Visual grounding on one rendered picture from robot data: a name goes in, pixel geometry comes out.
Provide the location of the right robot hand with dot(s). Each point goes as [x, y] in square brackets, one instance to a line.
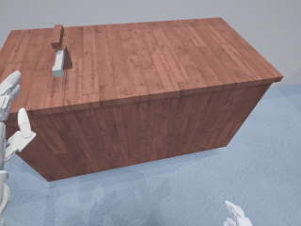
[238, 214]

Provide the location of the left robot forearm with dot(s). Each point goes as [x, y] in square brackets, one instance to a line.
[5, 196]

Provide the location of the left robot hand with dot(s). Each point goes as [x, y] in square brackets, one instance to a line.
[9, 89]

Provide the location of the counter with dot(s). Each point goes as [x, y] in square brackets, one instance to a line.
[131, 93]

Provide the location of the tap lever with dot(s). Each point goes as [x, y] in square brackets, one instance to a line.
[59, 63]

